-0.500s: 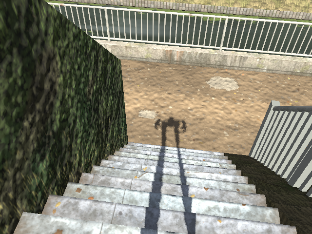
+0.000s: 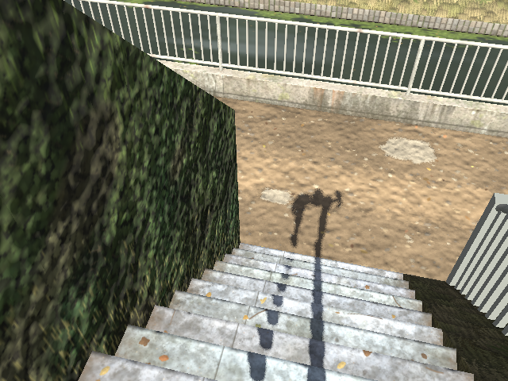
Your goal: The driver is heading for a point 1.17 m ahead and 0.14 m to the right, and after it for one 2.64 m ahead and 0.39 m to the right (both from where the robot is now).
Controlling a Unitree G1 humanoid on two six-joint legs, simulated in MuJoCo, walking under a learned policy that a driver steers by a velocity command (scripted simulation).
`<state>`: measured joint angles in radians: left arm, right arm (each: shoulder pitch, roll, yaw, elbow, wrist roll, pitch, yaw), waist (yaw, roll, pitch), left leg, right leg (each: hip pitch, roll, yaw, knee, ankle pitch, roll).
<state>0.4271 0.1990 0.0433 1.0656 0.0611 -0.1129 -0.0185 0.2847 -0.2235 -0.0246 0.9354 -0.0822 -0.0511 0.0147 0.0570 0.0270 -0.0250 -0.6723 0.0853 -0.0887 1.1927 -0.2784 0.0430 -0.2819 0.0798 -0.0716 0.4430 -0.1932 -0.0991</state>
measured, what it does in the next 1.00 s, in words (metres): goes down: left foot, then right foot 0.22 m lower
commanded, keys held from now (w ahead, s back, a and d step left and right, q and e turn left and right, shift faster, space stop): w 1.00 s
